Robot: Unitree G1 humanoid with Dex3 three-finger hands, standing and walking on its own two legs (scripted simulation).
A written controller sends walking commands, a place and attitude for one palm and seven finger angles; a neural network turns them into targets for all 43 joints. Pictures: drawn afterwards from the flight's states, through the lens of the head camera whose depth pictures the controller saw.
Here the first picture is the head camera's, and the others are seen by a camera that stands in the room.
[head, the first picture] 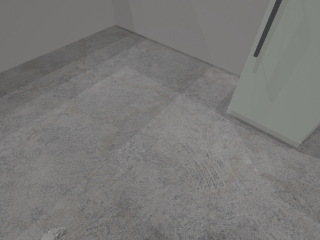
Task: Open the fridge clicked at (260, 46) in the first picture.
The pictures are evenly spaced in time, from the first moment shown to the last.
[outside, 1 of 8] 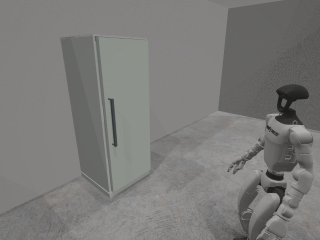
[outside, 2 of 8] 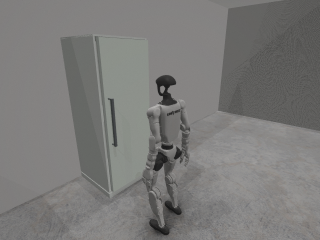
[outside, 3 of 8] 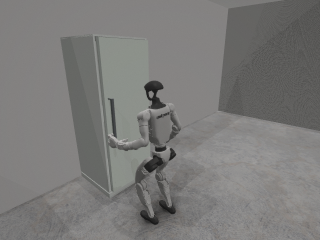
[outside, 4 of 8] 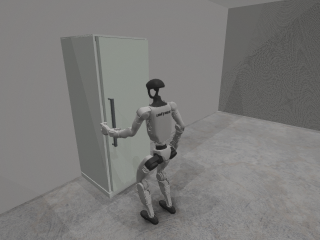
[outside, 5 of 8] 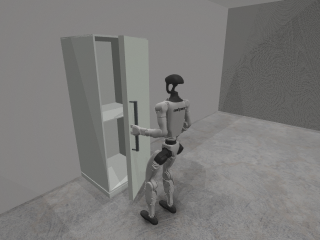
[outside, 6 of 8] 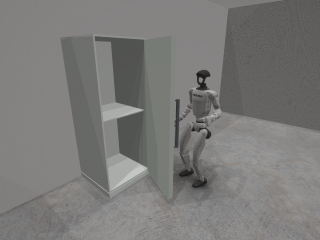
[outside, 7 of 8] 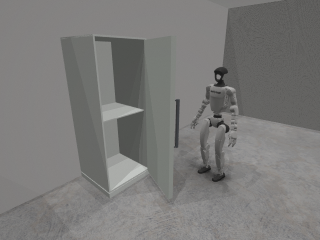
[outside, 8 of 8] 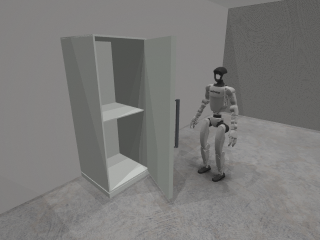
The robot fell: no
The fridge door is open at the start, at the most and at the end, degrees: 0 75 67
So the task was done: yes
